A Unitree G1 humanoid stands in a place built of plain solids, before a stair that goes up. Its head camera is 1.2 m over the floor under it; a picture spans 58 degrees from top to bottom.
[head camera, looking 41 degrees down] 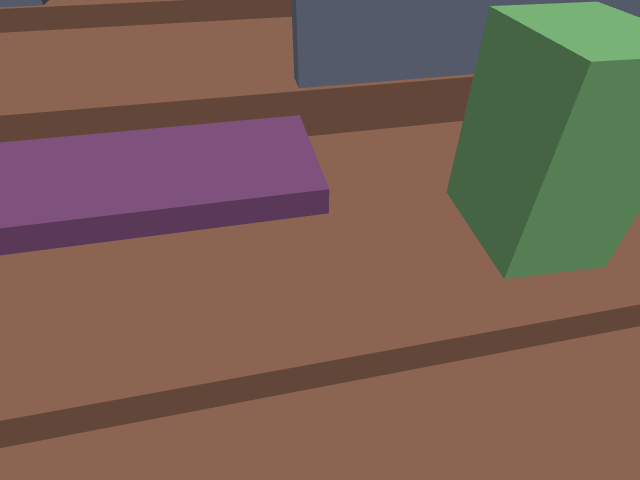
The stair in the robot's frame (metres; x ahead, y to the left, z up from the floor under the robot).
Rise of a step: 0.12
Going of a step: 0.67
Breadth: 1.43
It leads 12 degrees to the left of straight ahead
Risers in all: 3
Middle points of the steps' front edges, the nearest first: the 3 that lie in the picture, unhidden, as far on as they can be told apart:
0.59 0.52 0.13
1.24 0.66 0.25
1.90 0.80 0.37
